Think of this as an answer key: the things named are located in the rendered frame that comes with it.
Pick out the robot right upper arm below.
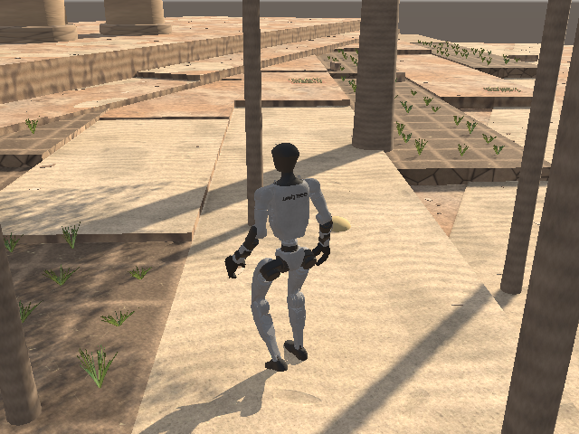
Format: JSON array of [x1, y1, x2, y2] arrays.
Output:
[[303, 178, 332, 225]]

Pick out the robot left forearm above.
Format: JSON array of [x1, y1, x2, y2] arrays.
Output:
[[233, 226, 259, 264]]

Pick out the robot right hand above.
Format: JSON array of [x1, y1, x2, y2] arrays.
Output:
[[312, 243, 330, 266]]

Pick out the robot left upper arm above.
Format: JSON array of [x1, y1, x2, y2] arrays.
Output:
[[252, 185, 274, 239]]

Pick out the robot torso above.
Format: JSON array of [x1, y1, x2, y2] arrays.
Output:
[[268, 175, 309, 273]]

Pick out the robot left hand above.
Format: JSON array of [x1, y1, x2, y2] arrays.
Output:
[[225, 255, 246, 278]]

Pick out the robot right forearm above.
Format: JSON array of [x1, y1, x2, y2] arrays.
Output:
[[318, 216, 333, 247]]

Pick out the robot left foot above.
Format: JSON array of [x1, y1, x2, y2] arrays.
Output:
[[265, 357, 288, 372]]

